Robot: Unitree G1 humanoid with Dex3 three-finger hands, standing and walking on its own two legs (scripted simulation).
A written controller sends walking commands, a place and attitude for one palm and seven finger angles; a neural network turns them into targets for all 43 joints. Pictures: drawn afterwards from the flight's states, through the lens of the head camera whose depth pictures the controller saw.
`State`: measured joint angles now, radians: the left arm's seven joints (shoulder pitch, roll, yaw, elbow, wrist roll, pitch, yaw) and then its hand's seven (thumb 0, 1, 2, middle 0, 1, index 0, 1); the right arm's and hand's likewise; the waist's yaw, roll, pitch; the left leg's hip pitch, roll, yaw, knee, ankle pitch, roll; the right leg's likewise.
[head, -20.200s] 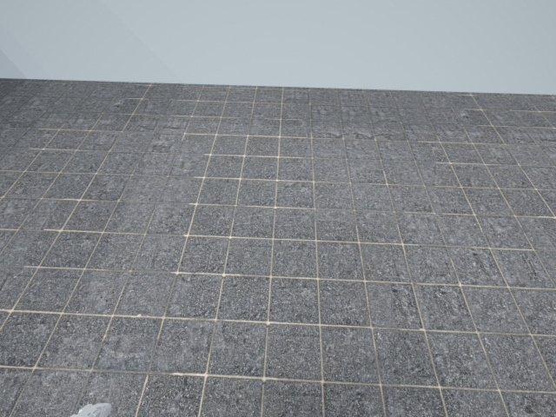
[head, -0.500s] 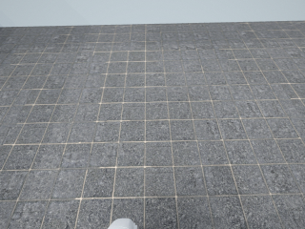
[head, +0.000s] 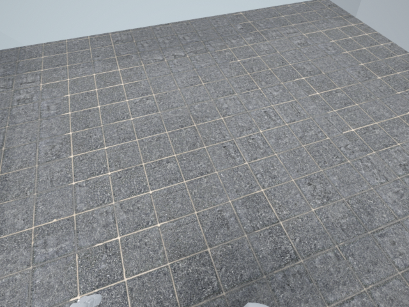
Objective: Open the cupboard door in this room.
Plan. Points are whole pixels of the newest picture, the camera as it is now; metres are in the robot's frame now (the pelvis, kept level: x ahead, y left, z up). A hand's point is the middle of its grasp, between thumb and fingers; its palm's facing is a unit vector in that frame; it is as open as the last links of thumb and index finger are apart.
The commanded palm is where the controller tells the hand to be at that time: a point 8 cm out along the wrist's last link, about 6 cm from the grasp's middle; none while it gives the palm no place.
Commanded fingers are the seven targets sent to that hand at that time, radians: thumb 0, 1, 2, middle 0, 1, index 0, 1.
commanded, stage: turn or walk to find it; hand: left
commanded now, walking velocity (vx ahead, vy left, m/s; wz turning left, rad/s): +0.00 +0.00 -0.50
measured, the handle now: out of the picture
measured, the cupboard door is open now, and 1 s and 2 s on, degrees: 0 0 0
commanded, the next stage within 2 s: none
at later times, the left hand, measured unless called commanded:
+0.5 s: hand out of the picture +0.12 +0.18 -0.19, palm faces -0.17 -0.96 -0.20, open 7.4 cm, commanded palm none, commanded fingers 0.00 0.90 0.90 -0.20 -0.30 -0.20 -0.30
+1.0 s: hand (178, 279) +0.20 +0.07 -0.15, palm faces -0.48 -0.83 -0.28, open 7.4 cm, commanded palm none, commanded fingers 0.00 0.90 0.90 -0.20 -0.30 -0.20 -0.30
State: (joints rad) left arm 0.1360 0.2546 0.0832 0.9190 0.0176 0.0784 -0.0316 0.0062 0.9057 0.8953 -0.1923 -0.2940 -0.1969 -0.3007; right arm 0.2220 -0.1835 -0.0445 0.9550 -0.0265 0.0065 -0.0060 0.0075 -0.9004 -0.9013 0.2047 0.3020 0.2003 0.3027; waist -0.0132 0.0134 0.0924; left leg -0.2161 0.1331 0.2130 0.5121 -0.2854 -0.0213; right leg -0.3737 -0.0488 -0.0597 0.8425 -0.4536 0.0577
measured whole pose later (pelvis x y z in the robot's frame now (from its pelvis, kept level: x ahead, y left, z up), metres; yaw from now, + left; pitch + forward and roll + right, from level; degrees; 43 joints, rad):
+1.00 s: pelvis -0.01 -0.04 -0.01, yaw -30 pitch -1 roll +1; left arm 0.11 0.20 0.05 0.90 0.01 0.02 -0.01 0.00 0.90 0.89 -0.20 -0.29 -0.20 -0.30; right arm 0.23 -0.25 -0.07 0.98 -0.01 0.06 -0.02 0.01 -0.90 -0.90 0.20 0.30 0.20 0.30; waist -0.03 0.06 0.12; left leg -0.39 0.12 0.08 1.02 -0.53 -0.06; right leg -0.29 -0.01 -0.08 0.64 -0.34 -0.05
